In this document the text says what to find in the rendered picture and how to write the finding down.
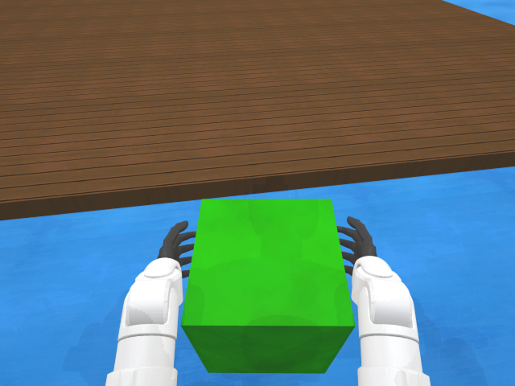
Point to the carton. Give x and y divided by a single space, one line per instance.
267 290

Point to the robot right forearm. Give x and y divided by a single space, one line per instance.
388 332

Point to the robot left forearm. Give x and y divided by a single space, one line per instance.
148 329

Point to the left robot hand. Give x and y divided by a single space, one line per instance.
171 248

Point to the right robot hand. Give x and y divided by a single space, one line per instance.
363 246

